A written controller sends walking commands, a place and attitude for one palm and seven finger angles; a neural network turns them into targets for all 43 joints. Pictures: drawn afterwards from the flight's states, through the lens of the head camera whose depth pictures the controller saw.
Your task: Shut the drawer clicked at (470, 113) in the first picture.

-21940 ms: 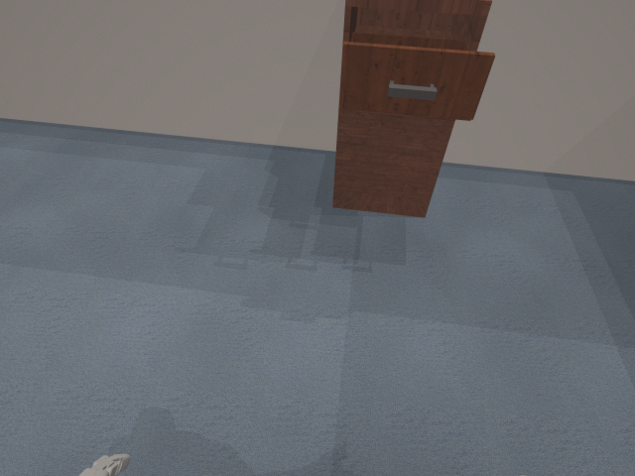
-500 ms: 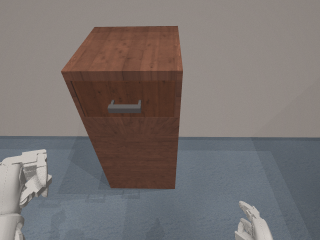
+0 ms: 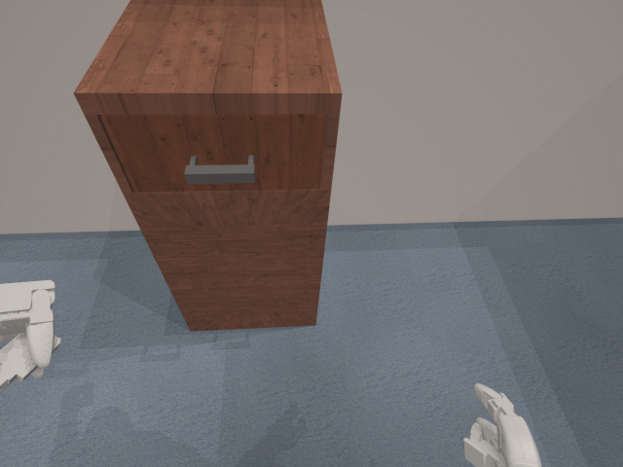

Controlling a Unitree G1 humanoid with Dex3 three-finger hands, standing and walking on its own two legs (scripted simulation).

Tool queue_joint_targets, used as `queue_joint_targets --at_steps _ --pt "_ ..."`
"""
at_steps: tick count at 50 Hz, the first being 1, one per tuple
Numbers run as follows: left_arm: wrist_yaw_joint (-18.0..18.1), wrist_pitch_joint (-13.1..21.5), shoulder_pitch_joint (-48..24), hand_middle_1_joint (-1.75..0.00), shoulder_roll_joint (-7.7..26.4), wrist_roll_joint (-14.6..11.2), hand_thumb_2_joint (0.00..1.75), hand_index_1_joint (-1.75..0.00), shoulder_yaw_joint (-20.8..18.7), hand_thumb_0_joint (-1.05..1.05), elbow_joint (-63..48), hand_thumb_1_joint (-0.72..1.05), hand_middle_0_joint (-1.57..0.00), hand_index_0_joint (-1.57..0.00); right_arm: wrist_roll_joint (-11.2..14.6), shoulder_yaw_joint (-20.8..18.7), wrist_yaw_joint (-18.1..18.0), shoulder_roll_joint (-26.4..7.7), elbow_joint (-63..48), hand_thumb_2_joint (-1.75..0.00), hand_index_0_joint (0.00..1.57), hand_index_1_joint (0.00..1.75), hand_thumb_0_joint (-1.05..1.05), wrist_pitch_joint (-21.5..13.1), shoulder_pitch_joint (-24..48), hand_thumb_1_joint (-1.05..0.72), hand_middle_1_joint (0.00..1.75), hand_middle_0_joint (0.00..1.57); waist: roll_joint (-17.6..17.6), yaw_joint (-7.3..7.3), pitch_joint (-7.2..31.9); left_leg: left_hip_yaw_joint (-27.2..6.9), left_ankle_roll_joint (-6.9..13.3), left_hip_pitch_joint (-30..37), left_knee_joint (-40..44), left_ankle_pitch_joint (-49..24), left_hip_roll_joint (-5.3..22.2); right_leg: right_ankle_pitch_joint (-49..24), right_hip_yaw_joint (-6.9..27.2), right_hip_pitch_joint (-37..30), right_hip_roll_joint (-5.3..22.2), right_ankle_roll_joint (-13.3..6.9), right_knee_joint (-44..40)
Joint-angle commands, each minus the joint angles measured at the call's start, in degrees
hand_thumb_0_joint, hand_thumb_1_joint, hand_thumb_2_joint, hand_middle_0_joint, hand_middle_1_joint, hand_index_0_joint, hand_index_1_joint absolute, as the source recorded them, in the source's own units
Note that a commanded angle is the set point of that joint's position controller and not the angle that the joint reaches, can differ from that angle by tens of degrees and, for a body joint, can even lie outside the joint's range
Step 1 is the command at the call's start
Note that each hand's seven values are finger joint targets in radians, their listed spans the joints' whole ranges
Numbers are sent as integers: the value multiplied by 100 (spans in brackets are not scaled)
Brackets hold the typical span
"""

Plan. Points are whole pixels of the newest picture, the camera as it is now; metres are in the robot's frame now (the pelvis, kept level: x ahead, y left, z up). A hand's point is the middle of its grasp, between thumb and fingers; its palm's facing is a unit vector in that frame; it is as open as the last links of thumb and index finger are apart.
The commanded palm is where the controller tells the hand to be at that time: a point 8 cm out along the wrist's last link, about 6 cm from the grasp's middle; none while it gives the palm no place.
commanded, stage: step back with the hand held close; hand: left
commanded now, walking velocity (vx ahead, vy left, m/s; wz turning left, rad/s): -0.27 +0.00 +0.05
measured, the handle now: (221, 166) +0.61 +0.21 -0.01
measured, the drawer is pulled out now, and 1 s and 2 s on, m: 0.00 0.00 0.00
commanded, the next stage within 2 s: stop stepping back and stand still in 0.90 s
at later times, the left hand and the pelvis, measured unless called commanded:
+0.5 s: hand out of the picture +0.12 +0.26 +0.17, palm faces +0.40 -0.76 -0.50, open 3.2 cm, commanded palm +0.05 +0.29 +0.18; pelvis -0.07 +0.01 -0.01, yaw +3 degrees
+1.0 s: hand out of the picture +0.01 +0.23 +0.16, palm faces +0.33 -0.83 -0.45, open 3.2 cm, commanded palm -0.05 +0.26 +0.18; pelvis -0.19 -0.02 +0.00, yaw -1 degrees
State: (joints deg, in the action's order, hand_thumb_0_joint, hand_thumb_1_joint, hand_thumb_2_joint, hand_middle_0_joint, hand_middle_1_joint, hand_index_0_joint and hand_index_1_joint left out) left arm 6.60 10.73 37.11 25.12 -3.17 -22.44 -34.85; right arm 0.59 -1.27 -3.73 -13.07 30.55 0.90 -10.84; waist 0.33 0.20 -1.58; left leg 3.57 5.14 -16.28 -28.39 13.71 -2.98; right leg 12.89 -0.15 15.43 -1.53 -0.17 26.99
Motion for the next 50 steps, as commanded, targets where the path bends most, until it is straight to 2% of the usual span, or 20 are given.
queue_joint_targets --at_steps 1,7,12,14,17,20,24,27,30,33,36,38,39,42,44,46,47,48,49,50 --pt "117 305 131 -160 500 -8 90 -160 -543 0 -781 90 -140 -140 -35 -267 -22 -753 -873 -90 20 30 0 -392 477 -90 30 20 -687 10 724 -1228 4 -942 1059 -971 1243 -723 310 -1145 84 45 678" --pt "116 374 -319 -160 445 129 90 -160 -502 0 -682 90 -140 -140 -21 -242 -70 -777 -929 -90 20 30 0 -510 475 -90 30 20 -50 -55 281 -1362 191 -2547 1220 1907 1159 -669 649 -1698 155 45 747" --pt "175 534 -575 -160 550 202 90 -160 -488 0 -1181 90 -140 -140 -77 -248 -49 -793 -932 -90 20 30 0 -623 344 -90 30 20 100 -129 326 -1242 67 -1819 501 2082 760 678 1164 -579 461 -145 -199" --pt "219 595 -564 -160 595 191 90 -160 -524 0 -1395 90 -140 -140 -106 -211 -60 -778 -906 -90 20 30 0 -673 344 -90 30 20 -180 -137 408 -1320 27 -1605 614 1924 774 728 1009 -438 412 -137 -193" --pt "270 691 -426 -160 624 261 90 -160 -692 0 -1391 90 -140 -140 -123 -203 -87 -836 -868 -90 20 30 0 -757 404 -90 30 20 -1091 -79 567 -1955 214 -2598 1713 2498 1391 -246 352 -1555 -152 79 1206" --pt "232 723 -334 -160 666 347 90 -160 -877 0 -1124 90 -140 -140 -151 -263 -99 -775 -854 -90 20 30 0 -801 449 -90 30 20 -1192 -11 549 -2211 423 -3284 2038 2911 1857 97 335 -2034 -369 143 2186" --pt "143 812 -109 -160 477 176 90 -160 -714 0 -1044 90 -140 -140 -182 -289 -38 -741 -715 -90 20 30 0 -900 342 -90 30 20 -498 -51 472 -2107 356 -1975 1546 1453 1707 613 366 -1090 -356 64 1248" --pt "67 895 18 -160 495 42 90 -160 -580 0 -1123 90 -140 -140 -220 -286 33 -750 -431 -90 20 30 0 -977 281 -90 30 20 -644 -43 801 -2051 211 -548 1430 218 1610 886 274 -415 -323 14 285" --pt "49 1036 -141 -160 676 3 90 -160 -572 0 -1543 90 -140 -140 -243 -278 82 -760 -204 -90 20 30 0 -1049 257 -90 30 20 -1016 33 1617 -1662 7 1260 846 -2686 1517 673 225 18 -283 56 -310" --pt "62 1089 126 -160 1072 -29 90 -160 -958 0 -1901 90 -140 -140 -229 -258 180 -681 -290 -90 20 30 0 -961 246 -90 30 20 -1000 125 2514 -1178 -31 2475 163 -4379 1344 -156 249 44 -196 226 -599" --pt "33 1135 434 -160 1281 -187 90 -160 -1332 0 -1966 90 -140 -140 -61 -185 198 -595 -695 -90 20 30 0 -733 464 -90 30 20 -261 73 2639 -432 -158 2156 -353 -3963 933 -2547 218 -195 129 558 -710" --pt "30 1055 1058 -160 1527 -269 90 -160 -1796 0 -1407 90 -140 -140 111 -112 117 -574 -989 -90 20 30 0 -567 752 -90 30 20 948 120 2363 -187 -301 1202 -750 -1836 588 -4085 336 -387 747 721 -706" --pt "-3 1022 1161 -160 1366 -271 90 -160 -1741 0 -1230 90 -140 -140 171 -85 78 -560 -1090 -90 20 30 0 -493 918 -90 30 20 1050 118 1913 -126 -321 634 -980 -739 406 -4454 413 -316 962 659 -686" --pt "-74 888 801 -160 1139 -206 90 -160 -1390 0 -659 90 -140 -140 102 -60 9 -565 -942 -90 20 30 0 -445 979 -90 30 20 243 -57 854 -218 -339 -30 -938 -201 312 -4134 553 194 1099 445 -668" --pt "-121 769 249 -160 899 -194 90 -160 -904 0 -567 90 -140 -140 16 -22 -56 -724 -780 -90 20 30 0 -457 819 -90 30 20 -521 -192 607 -448 -238 786 173 -2809 581 -3624 108 509 431 597 -142" --pt "-106 737 -317 -160 838 -189 90 -160 -524 0 -561 90 -140 -140 -16 -127 -2 -800 -563 -90 20 30 0 -511 413 -90 30 20 -756 -201 809 -1284 119 1356 656 -4139 1313 -723 218 771 -179 583 793" --pt "-92 737 -362 -160 859 -234 90 -160 -448 0 -572 90 -140 -140 -94 -156 43 -748 -517 -90 20 30 0 -594 337 -90 30 20 -963 -140 932 -1759 259 1202 1209 -3083 1627 1306 376 826 -301 432 1226" --pt "-65 745 -504 -160 759 -184 90 -160 -293 0 -725 90 -140 -140 -152 -172 45 -780 -517 -90 20 30 0 -685 472 -90 30 20 -1223 -62 805 -2071 341 513 1780 -1386 1779 1962 491 504 -374 275 1747" --pt "-34 677 -432 -160 687 -124 90 -160 -350 0 -696 90 -140 -140 -181 -196 23 -844 -546 -90 20 30 0 -722 570 -90 30 20 -1158 11 701 -2251 414 -768 2363 836 1970 1775 483 -423 -427 129 2325" --pt "-11 619 -391 -160 716 -119 90 -160 -436 0 -845 90 -140 -140 -183 -188 8 -818 -672 -90 20 30 0 -708 727 -90 30 20 -1154 75 440 -2131 387 -1729 2666 1869 1968 1614 343 -954 -415 19 2340"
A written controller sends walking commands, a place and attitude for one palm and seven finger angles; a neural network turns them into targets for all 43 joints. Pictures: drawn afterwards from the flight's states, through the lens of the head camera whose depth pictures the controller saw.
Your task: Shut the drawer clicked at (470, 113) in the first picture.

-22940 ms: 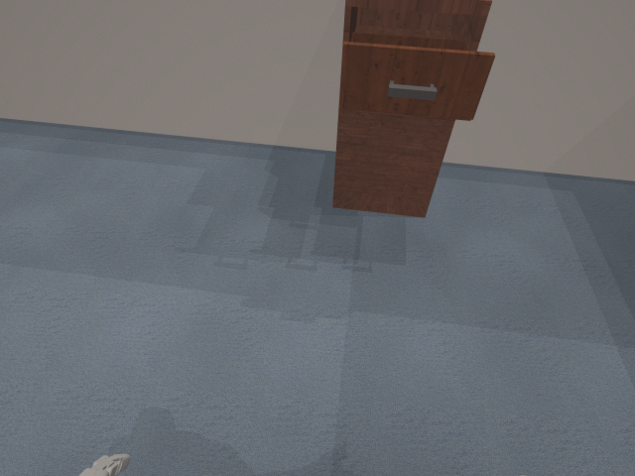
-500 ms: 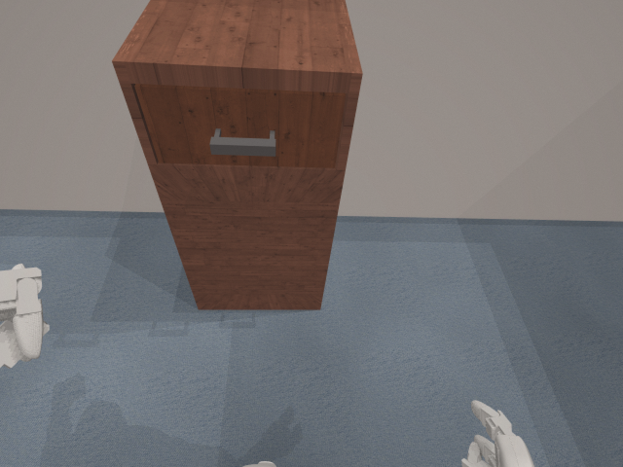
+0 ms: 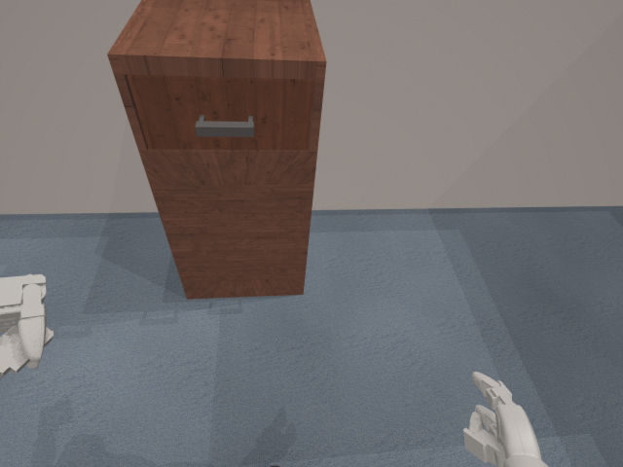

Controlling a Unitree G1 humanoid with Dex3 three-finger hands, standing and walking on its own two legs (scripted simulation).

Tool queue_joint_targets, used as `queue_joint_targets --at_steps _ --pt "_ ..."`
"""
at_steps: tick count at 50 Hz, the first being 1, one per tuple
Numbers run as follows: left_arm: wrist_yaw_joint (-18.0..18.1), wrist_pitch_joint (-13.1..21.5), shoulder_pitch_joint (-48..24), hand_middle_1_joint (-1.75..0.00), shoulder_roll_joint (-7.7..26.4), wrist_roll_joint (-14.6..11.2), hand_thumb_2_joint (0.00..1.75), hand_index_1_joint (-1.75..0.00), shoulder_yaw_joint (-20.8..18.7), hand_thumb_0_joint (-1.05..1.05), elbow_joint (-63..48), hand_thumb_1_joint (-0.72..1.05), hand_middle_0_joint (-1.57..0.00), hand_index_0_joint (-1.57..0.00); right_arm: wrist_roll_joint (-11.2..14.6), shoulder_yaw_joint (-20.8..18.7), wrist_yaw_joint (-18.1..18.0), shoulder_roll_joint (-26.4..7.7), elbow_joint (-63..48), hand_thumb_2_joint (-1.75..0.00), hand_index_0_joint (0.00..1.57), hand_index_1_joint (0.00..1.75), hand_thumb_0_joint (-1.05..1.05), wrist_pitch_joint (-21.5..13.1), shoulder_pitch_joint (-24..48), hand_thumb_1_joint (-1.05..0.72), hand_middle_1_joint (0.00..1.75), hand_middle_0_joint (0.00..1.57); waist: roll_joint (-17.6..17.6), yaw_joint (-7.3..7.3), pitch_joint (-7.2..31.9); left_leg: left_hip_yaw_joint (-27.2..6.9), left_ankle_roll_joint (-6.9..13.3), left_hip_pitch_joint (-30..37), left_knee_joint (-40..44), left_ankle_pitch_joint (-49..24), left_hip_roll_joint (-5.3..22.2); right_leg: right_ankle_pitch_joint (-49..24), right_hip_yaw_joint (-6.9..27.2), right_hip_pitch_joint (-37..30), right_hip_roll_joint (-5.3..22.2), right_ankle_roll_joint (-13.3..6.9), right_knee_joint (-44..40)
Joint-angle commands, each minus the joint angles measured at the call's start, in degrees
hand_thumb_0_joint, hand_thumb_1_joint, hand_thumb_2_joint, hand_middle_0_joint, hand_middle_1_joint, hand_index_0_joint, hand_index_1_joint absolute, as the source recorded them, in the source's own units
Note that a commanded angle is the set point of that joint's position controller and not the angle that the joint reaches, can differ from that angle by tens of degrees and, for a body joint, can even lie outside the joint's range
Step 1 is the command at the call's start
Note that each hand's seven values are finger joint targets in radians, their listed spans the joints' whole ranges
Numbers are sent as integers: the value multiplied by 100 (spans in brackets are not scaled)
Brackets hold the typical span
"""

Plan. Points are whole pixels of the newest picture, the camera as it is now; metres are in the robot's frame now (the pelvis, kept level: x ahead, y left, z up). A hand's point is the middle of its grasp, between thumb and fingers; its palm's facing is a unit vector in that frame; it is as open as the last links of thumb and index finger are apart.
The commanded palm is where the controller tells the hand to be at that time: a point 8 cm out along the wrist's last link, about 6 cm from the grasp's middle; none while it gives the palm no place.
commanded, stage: stop stepping back and stand still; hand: left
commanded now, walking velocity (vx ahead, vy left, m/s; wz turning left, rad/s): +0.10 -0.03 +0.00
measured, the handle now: (226, 124) +0.79 +0.24 +0.00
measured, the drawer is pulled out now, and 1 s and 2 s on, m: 0.00 0.00 0.00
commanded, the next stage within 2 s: let the arm hang, fingers relaxed in 1.36 s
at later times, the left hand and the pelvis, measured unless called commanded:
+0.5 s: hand out of the picture +0.07 +0.27 +0.18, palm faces +0.41 -0.83 -0.39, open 3.2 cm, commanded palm -0.02 +0.31 +0.18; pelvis -0.13 +0.02 +0.01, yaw +4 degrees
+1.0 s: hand out of the picture +0.09 +0.22 +0.17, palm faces +0.37 -0.81 -0.45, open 3.2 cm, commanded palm +0.04 +0.27 +0.18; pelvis -0.08 -0.01 -0.01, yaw +2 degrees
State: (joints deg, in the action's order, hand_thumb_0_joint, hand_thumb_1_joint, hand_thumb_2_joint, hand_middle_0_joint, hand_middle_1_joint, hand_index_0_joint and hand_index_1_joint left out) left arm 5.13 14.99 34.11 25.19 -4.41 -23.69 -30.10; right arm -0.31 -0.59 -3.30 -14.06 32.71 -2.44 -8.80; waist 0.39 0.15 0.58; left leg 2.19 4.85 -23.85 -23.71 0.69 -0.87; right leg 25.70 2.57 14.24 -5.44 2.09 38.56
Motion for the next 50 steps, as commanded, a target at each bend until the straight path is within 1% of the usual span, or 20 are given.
queue_joint_targets --at_steps 1,4,5,7,8,11,15,17,18,19,20,22,25,29,36,40,41,42,48,50 --pt "162 133 113 -160 755 18 90 -160 -413 0 -1358 90 -140 -140 -76 -278 -15 -677 -901 -90 20 30 0 -358 477 -90 30 20 -1186 149 366 -1582 227 -1098 2129 3433 1515 311 -231 -1095 -71 -256 935" --pt "229 -9 642 -160 915 38 90 -160 -671 0 -1836 90 -140 -140 12 -308 6 -575 -1131 -90 20 30 0 -340 537 -90 30 20 -1009 247 712 -704 -246 -1443 1312 3871 768 281 -729 -1699 -87 -276 -406" --pt "254 -49 743 -160 1021 75 90 -160 -731 0 -2037 90 -140 -140 53 -310 0 -490 -1148 -90 20 30 0 -321 498 -90 30 20 -388 199 641 -117 -480 -900 68 3427 231 656 -309 -894 381 -419 -1370" --pt "315 -100 335 -160 1201 132 90 -160 -767 0 -2500 90 -140 -140 19 -410 -5 -490 -957 -90 20 30 0 -187 375 -90 30 20 1491 21 60 -306 -711 439 -4432 2326 -450 3104 3054 2976 2686 -1313 -3891" --pt "405 -82 -74 -160 1239 138 90 -160 -982 0 -2573 90 -140 -140 -109 -451 16 -583 -706 -90 20 30 0 -126 123 -90 30 20 734 -167 89 -566 -700 304 -5244 2046 -221 2295 2713 3174 2912 -1569 -3744" --pt "406 -177 -364 -160 768 201 90 -160 -527 0 -1616 90 -140 -140 18 -291 -104 -342 -719 -90 20 30 0 -207 92 -90 30 20 449 -315 26 -330 -527 514 -3774 1889 326 1772 1043 2364 1865 -930 -2943" --pt "517 -117 -1019 -160 354 336 90 -160 -18 0 -1068 90 -140 -140 18 -137 -265 -414 -386 -90 20 30 0 -662 -54 -90 30 20 -253 -215 -206 127 -216 1127 124 2408 207 922 201 1122 1301 -703 -1280" --pt "581 64 -1664 -160 349 423 90 -160 129 0 -1678 90 -140 -140 36 -201 -238 -609 -577 -90 20 30 0 -821 -280 -90 30 20 -2490 -255 -262 -2457 374 2110 1116 2819 1689 610 -474 2569 404 -242 1725" --pt "583 110 -1552 -160 509 502 90 -160 12 0 -1569 90 -140 -140 29 -134 -213 -462 -601 -90 20 30 0 -886 -269 -90 30 20 -1816 -285 -397 -3216 725 1894 1218 2531 2270 484 -282 3018 464 -209 2688" --pt "517 146 -844 -160 587 516 90 -160 -246 0 -1361 90 -140 -140 -5 -281 -133 -569 -576 -90 20 30 0 -889 -211 -90 30 20 -895 -86 68 -2669 923 1940 998 1651 2231 67 -212 2925 408 -184 3284" --pt "481 139 -1087 -160 805 390 90 -160 -261 0 -2057 90 -140 -140 -16 -161 -24 -339 -609 -90 20 30 0 -920 -140 -90 30 20 -1246 -252 -111 -3517 613 1779 1234 1546 2164 86 -96 3304 591 -190 3634" --pt "422 136 -313 -160 669 405 90 -160 -300 0 -2362 90 -140 -140 -2 -195 147 -400 -615 -90 20 30 0 -928 14 -90 30 20 -376 -134 -242 -2512 420 1736 884 373 2029 -593 -18 3338 815 -218 3511" --pt "383 102 596 -160 682 348 90 -160 -472 0 -2351 90 -140 -140 32 -234 238 -378 -564 -90 20 30 0 -857 -64 -90 30 20 -870 -97 22 -1381 269 1605 814 126 1547 -1173 -495 2604 733 -174 2395" --pt "419 77 772 -160 793 353 90 -160 -807 0 -1922 90 -140 -140 -44 -234 97 -328 -551 -90 20 30 0 -709 -149 -90 30 20 -1534 -135 -51 -992 185 1077 1167 886 1498 -1042 -832 1682 665 -204 1190" --pt "461 20 153 -160 611 295 90 -160 -568 0 -1214 90 -140 -140 -54 -285 -101 -487 -402 -90 20 30 0 -694 -106 -90 30 20 -762 -86 222 -664 128 945 55 303 1363 -727 -1046 -300 406 -249 -1148" --pt "473 41 34 -160 883 272 90 -160 -581 0 -1497 90 -140 -140 70 -300 -15 -402 -524 -90 20 30 0 -635 84 -90 30 20 1092 -125 772 25 -380 -869 -3118 2491 25 -5049 1512 -2103 2458 -1277 -1516" --pt "515 151 -160 -160 955 289 90 -160 -701 0 -1523 90 -140 -140 27 -250 -9 -341 -501 -90 20 30 0 -672 145 -90 30 20 832 -91 511 -115 -443 -1038 -3403 2859 139 -5481 1253 -1945 2606 -1368 -1499" --pt "489 147 85 -160 696 242 90 -160 -545 0 -1380 90 -140 -140 111 -361 11 -455 -351 -90 20 30 0 -609 -78 -90 30 20 1303 -134 852 -358 -429 -782 -3494 2863 250 -5059 1106 -1953 2457 -1298 -1427" --pt "550 280 334 -160 742 188 90 -160 -804 0 -1889 90 -140 -140 62 -193 -115 -235 -603 -90 20 30 0 -412 307 -90 30 20 -88 -199 232 267 -445 1214 -311 699 156 -2759 -230 -301 1422 -666 -1059" --pt "509 326 258 -160 678 164 90 -160 -748 0 -1824 90 -140 -140 33 -285 -130 -462 -665 -90 20 30 0 -463 336 -90 30 20 -912 -24 79 -897 -116 1493 36 -201 951 -1480 -349 256 855 -210 -681"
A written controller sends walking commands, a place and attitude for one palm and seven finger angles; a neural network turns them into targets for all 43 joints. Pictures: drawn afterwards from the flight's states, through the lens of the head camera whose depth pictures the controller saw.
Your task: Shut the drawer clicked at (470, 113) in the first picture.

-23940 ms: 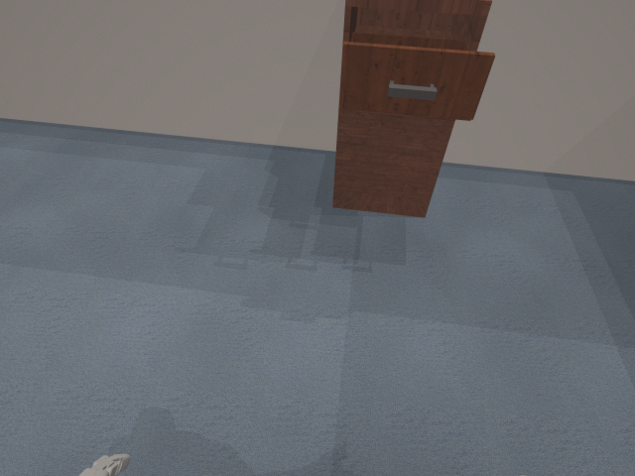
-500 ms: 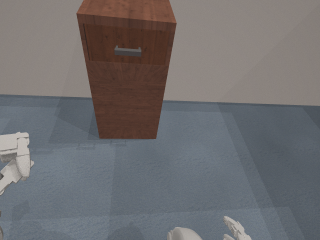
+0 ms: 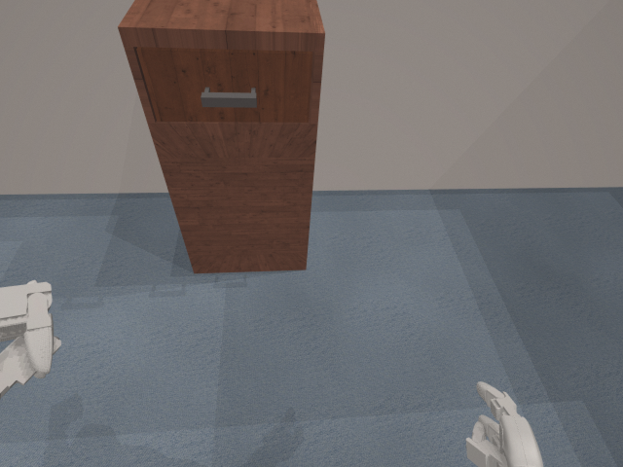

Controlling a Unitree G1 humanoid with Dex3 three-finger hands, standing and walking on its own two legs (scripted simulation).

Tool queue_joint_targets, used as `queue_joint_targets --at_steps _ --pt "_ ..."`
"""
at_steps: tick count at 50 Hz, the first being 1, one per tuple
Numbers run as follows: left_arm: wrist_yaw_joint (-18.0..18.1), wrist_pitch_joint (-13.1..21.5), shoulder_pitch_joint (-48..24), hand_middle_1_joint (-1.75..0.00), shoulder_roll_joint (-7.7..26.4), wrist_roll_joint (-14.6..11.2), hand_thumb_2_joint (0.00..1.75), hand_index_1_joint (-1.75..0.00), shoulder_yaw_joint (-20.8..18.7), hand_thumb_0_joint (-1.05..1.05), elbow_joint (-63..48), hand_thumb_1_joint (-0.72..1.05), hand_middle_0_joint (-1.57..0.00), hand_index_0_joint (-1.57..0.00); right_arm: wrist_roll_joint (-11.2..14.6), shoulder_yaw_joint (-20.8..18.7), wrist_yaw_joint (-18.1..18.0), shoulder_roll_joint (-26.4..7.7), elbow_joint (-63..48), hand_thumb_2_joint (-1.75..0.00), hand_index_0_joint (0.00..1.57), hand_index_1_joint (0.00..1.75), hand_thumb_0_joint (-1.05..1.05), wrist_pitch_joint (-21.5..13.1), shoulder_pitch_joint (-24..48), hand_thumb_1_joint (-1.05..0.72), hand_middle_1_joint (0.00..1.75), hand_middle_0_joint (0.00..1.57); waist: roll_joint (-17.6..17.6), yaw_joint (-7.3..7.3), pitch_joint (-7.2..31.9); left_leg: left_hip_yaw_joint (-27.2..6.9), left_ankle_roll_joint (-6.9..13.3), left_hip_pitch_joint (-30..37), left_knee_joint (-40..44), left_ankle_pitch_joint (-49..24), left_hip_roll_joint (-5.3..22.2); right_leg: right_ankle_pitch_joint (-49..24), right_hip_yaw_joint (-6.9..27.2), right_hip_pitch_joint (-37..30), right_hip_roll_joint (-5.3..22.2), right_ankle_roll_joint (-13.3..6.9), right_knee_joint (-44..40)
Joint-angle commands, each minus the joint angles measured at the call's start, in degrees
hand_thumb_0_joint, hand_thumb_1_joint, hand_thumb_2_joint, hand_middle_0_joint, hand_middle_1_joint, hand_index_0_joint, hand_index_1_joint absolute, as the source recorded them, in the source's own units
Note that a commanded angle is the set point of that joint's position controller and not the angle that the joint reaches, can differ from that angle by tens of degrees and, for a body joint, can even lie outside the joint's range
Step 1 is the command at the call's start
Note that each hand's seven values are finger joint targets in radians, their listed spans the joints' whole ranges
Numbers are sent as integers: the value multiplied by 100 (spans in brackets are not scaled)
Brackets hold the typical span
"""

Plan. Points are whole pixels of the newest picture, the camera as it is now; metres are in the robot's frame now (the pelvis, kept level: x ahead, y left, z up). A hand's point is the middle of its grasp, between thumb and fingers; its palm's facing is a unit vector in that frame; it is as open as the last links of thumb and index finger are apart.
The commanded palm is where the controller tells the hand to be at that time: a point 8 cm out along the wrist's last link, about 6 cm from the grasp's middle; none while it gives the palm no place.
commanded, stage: stop stepping back and stand still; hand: left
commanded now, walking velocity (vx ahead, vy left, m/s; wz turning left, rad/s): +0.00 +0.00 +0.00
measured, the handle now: (230, 95) +0.88 +0.22 +0.01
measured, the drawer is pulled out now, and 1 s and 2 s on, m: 0.00 0.00 0.00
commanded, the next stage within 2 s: let the arm hang, fingers relaxed in 0.36 s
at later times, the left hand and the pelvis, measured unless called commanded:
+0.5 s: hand (68, 324) +0.22 +0.24 +0.15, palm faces +0.24 -0.82 -0.53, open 3.2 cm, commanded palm none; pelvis +0.01 +0.01 +0.01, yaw -1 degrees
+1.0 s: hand out of the picture -0.08 +0.23 -0.15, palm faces +0.04 -0.97 -0.24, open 4.9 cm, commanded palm none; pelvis -0.02 +0.03 +0.01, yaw +1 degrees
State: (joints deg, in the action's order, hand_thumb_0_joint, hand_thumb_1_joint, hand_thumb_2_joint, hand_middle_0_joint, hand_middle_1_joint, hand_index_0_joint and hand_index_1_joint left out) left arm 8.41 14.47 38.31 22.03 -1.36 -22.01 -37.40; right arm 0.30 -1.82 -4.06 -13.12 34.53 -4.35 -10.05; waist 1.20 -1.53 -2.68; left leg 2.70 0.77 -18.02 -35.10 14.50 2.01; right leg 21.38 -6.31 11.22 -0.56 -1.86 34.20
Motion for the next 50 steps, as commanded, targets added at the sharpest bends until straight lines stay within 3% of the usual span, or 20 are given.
queue_joint_targets --at_steps 1,3,4,6,9,11,16,22,23,24,25,27,29,31,32,36,40,42,46,50 --pt "141 369 -300 -160 954 -124 90 -160 -838 0 -1019 90 -140 -140 3 -173 -34 -597 -879 -90 20 30 0 -291 463 -90 30 20 -1189 174 306 -1240 426 684 1313 -1328 949 -314 560 592 212 287 -211" --pt "87 332 -469 -160 945 -80 90 -160 -889 0 -745 90 -140 -140 -28 -104 -56 -478 -822 -90 20 30 0 -397 480 -90 30 20 -1766 177 -66 -1418 527 -128 1853 -349 1104 7 528 173 186 249 -197" --pt "78 321 -629 -160 890 -24 90 -160 -790 0 -624 90 -140 -140 -35 -52 -47 -444 -765 -90 20 30 0 -429 413 -90 30 20 -1557 151 -172 -1319 500 -350 1858 -284 1071 -112 486 -86 196 247 -408" --pt "56 267 -588 -160 679 -4 90 -160 -569 0 -375 90 -140 -140 5 -91 -9 -485 -769 -90 20 30 0 -451 248 -90 30 20 -697 152 58 -746 286 -48 1194 -728 632 -1082 672 -262 242 234 -1128" --pt "36 141 -415 -160 635 -62 90 -160 -382 0 -483 90 -140 -140 30 -136 60 -480 -825 -90 20 30 0 -365 217 -90 30 20 405 72 812 -117 65 495 222 -1372 133 -3451 1211 -479 819 217 -1250" --pt "57 110 -341 -160 739 -66 90 -160 -466 0 -683 90 -140 -140 14 -109 64 -478 -882 -90 20 30 0 -308 273 -90 30 20 321 116 1129 -44 78 514 437 -1583 99 -4083 1031 -861 854 221 -1027" --pt "88 96 -24 -160 1030 -105 90 -160 -761 0 -1111 90 -140 -140 1 -41 14 -427 -1035 -90 20 30 0 -218 368 -90 30 20 -392 172 1313 -191 160 1164 674 -3002 280 -3673 634 -657 493 270 -768" --pt "76 59 238 -160 899 -181 90 -160 -754 0 -706 90 -140 -140 30 -55 1 -430 -988 -90 20 30 0 -169 324 -90 30 20 -309 139 1006 -312 101 957 767 -2556 325 -2966 641 -485 442 209 -1017" --pt "-643 -684 -792 -160 146 239 90 -160 1778 0 3953 90 -140 -140 106 -331 527 -1221 305 -90 20 30 0 -603 693 -90 30 20 -215 -109 693 -361 98 760 9 -2775 504 -2979 400 505 833 30 -318" --pt "-763 -1178 -1018 -156 158 314 90 -156 1534 0 4084 90 -136 -136 91 -384 524 -1340 380 -90 20 30 0 -221 133 -90 30 20 -264 -15 885 -478 123 650 166 -2329 538 -2178 659 516 866 20 -422" --pt "-779 -1335 -962 -151 38 332 90 -151 1511 0 4093 90 -132 -132 72 -319 502 -1163 277 -90 20 30 0 -65 56 -90 30 20 -319 -9 736 -545 179 478 207 -1768 585 -1514 531 661 777 63 -398" --pt "-807 -1352 -1303 -143 -30 347 90 -143 1591 0 4689 90 -124 -124 -39 -145 489 -963 302 -90 20 30 0 87 146 -90 30 20 85 143 548 -819 375 -324 515 -628 621 -714 568 520 685 60 -460" --pt "-811 -1338 -1701 -134 107 362 90 -134 1669 0 5305 90 -116 -116 -123 -85 477 -922 379 -90 20 30 0 169 108 -90 30 20 1065 127 566 -727 283 -135 283 -769 365 -965 778 476 890 -90 -742" --pt "-790 -1386 -2047 -125 67 338 90 -125 1744 0 6032 90 -108 -108 -182 -70 451 -844 546 -90 20 30 0 281 57 -90 30 20 1351 68 440 -543 205 127 149 -883 161 -1111 890 664 1077 -262 -888" --pt "-771 -1429 -2146 -121 -9 312 90 -121 1802 0 6378 90 -104 -104 -198 -40 443 -764 672 -90 20 30 0 333 -13 -90 30 20 1167 41 408 -547 189 237 209 -1051 153 -1094 840 683 1058 -266 -847" --pt "-711 -1517 -1983 -104 -169 227 90 -104 1953 0 7593 90 -88 -88 -207 65 397 -748 1136 -90 20 30 0 366 -5 -90 30 20 -1014 211 269 -1078 340 -38 1224 -1143 470 -447 605 3 580 49 -660" --pt "-710 -1511 -1747 -86 -319 194 90 -86 1970 0 8597 90 -72 -72 -166 75 315 -567 1574 -90 20 30 0 429 -224 -90 30 20 -1457 232 234 -1084 267 -59 1643 47 423 -302 559 -274 561 -13 -1023" --pt "-724 -1512 -1675 -78 -389 204 90 -78 1974 0 8934 90 -64 -64 -163 40 292 -517 1739 -90 20 30 0 467 -365 -90 30 20 -1478 201 249 -1153 248 2 1897 782 427 -195 509 -242 521 -50 -1111" --pt "-728 -1473 -1632 -60 -460 217 90 -60 2041 0 9436 90 -48 -48 -128 -31 255 -531 2054 -90 20 30 0 481 -684 -90 30 20 -582 146 131 -1208 271 228 2001 921 485 -229 518 -74 546 -57 -1338" --pt "-702 -1453 -1545 -43 -551 214 90 -43 2074 0 9775 90 -32 -32 -117 -33 239 -424 2351 -90 20 30 0 477 -922 -90 30 20 -197 102 -79 -1116 259 350 1995 788 455 -98 541 155 594 -63 -1436"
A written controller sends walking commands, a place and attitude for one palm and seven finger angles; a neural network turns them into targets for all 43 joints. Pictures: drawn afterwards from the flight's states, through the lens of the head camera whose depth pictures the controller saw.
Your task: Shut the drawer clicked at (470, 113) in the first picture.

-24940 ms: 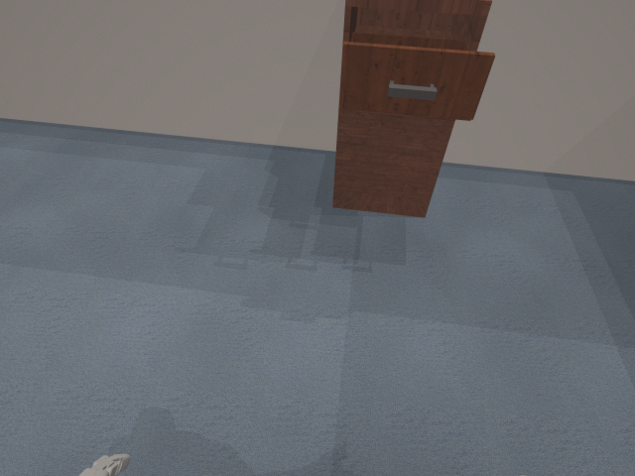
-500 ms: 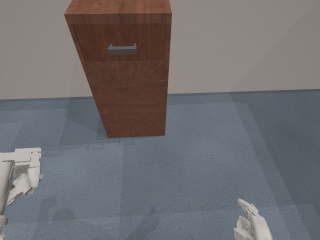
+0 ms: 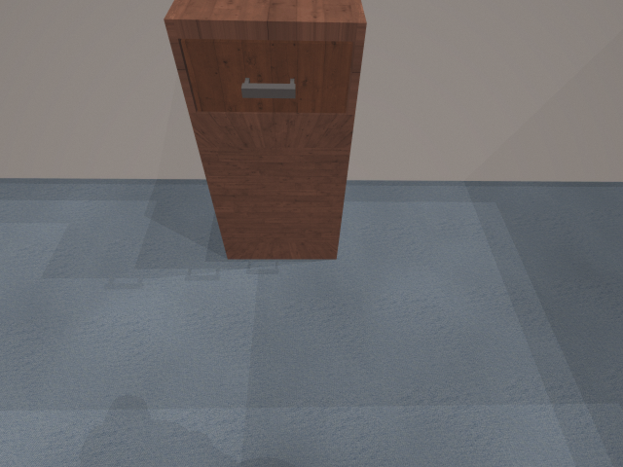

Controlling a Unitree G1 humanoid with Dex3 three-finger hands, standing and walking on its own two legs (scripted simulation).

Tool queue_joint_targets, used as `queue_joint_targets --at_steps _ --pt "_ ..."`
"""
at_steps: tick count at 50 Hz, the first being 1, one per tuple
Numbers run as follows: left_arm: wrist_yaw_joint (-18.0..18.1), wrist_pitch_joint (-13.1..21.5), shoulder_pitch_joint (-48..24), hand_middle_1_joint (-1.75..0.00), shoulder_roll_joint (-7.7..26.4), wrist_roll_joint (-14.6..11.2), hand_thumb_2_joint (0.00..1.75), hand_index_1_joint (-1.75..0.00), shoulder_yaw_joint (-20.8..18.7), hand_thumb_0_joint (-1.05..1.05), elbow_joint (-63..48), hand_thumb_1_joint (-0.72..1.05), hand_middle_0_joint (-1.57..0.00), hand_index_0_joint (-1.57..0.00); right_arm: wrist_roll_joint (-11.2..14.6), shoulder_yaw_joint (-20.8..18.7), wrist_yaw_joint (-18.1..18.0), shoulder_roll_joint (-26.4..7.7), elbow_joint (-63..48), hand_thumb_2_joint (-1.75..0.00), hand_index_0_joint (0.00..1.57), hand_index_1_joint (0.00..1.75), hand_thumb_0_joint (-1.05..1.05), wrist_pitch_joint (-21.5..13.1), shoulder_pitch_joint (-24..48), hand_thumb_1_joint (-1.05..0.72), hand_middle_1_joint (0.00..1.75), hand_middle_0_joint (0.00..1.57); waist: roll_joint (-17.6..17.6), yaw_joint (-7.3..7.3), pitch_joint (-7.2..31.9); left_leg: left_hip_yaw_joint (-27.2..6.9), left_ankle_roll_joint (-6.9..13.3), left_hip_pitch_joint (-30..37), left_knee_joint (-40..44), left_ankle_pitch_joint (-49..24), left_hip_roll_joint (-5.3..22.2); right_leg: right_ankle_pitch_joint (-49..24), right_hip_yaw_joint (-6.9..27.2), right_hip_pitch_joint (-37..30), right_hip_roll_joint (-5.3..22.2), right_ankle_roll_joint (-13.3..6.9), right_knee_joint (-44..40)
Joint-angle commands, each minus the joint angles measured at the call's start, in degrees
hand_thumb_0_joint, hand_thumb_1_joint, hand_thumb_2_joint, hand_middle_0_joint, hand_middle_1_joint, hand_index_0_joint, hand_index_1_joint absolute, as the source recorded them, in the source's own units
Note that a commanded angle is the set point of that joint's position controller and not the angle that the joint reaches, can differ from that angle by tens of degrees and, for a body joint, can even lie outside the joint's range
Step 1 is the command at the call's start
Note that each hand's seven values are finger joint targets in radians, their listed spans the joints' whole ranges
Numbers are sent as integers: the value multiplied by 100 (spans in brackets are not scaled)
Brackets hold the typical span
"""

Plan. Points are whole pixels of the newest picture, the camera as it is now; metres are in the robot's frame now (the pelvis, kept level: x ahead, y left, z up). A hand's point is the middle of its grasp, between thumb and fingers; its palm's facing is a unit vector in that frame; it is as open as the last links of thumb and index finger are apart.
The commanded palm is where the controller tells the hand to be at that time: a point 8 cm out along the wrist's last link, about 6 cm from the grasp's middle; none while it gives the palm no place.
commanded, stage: let the arm hang, fingers relaxed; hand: left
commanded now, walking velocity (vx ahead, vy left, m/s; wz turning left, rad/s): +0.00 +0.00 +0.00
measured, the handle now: (269, 86) +0.90 +0.17 -0.01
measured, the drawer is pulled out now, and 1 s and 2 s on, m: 0.00 0.00 0.00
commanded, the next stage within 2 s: look to check the result in 0.56 s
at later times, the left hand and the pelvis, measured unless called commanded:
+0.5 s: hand out of the picture +0.00 +0.13 -0.18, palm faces +0.01 -0.99 -0.14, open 7.3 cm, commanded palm none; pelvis +0.01 -0.02 +0.00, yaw -1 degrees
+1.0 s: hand out of the picture +0.00 +0.13 -0.18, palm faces +0.03 -0.98 -0.17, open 7.4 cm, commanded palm none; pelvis +0.02 -0.03 +0.00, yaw -1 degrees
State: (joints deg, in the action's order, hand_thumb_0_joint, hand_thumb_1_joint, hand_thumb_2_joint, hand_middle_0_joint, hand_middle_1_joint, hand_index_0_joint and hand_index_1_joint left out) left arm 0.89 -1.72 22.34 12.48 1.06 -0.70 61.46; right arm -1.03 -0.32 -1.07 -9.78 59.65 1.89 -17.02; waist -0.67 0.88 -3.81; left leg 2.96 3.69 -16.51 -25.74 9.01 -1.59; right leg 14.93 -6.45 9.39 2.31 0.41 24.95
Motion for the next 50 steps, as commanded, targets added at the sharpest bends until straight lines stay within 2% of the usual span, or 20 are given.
queue_joint_targets --at_steps 1,3,6,9,12,19,25,33,37,42,50 --pt "60 168 88 -39 385 -28 90 -39 -56 0 -47 90 -28 -28 14 -182 -64 -746 -104 -90 20 30 0 -146 -252 -90 30 20 127 -135 -27 -1130 -25 227 1070 1323 823 578 563 400 303 -289 -527" --pt "72 184 183 -30 349 -24 90 -30 -52 0 73 90 -20 -20 22 -182 -70 -713 6 -90 20 30 0 -165 -317 -90 30 20 191 -120 9 -1100 -10 309 1049 1150 823 497 546 408 313 -280 -507" --pt "99 185 218 -30 232 -32 90 -30 -22 0 218 90 -20 -20 23 -150 -74 -552 158 -90 20 30 0 -166 -330 -90 30 20 191 -133 -129 -988 -23 366 1025 972 785 466 588 513 351 -265 -541" --pt "118 196 245 -30 178 -32 90 -30 -13 0 306 90 -20 -20 25 -123 -67 -418 276 -90 20 30 0 -162 -368 -90 30 20 337 -129 -254 -833 -47 355 921 734 726 473 607 561 395 -260 -610" --pt "130 195 221 -30 112 -40 90 -30 -11 0 343 90 -20 -20 10 -107 -70 -320 383 -90 20 30 0 -156 -426 -90 30 20 124 -150 -371 -775 -77 378 902 706 682 590 653 695 387 -264 -620" --pt "149 226 172 -30 0 -51 90 -30 -42 0 359 90 -20 -20 4 -88 -89 -158 469 -90 20 30 0 -197 -469 -90 30 20 -68 -126 -280 -673 -106 342 753 353 646 337 655 498 424 -281 -623" --pt "162 250 99 -30 -79 -69 90 -30 -50 0 384 90 -20 -20 6 -77 -116 -58 534 -90 20 30 0 -220 -543 -90 30 20 -16 -127 -313 -597 -130 353 617 -40 642 86 664 375 441 -303 -652" --pt "175 269 88 -30 -94 -73 90 -30 -69 0 377 90 -20 -20 19 -99 -140 -96 557 -90 20 30 0 -226 -578 -90 30 20 4 -135 -176 -589 -125 523 476 -368 683 -151 638 256 419 -306 -651" --pt "180 288 90 -30 -84 -76 90 -30 -76 0 382 90 -20 -20 18 -104 -147 -113 580 -90 20 30 0 -242 -571 -90 30 20 169 -138 -92 -551 -121 604 434 -593 705 -381 634 150 442 -299 -660" --pt "175 285 47 -30 -42 -71 90 -30 -81 0 397 90 -20 -20 22 -112 -152 -159 592 -90 20 30 0 -241 -482 -90 30 20 15 -144 -187 -551 -124 635 474 -590 718 -386 641 181 430 -292 -682" --pt "160 296 -19 -30 52 -65 90 -30 -79 0 396 90 -20 -20 18 -119 -146 -291 559 -90 20 30 0 -238 -273 -90 30 20 51 -143 -261 -568 -128 689 510 -509 729 -334 672 226 429 -292 -765"
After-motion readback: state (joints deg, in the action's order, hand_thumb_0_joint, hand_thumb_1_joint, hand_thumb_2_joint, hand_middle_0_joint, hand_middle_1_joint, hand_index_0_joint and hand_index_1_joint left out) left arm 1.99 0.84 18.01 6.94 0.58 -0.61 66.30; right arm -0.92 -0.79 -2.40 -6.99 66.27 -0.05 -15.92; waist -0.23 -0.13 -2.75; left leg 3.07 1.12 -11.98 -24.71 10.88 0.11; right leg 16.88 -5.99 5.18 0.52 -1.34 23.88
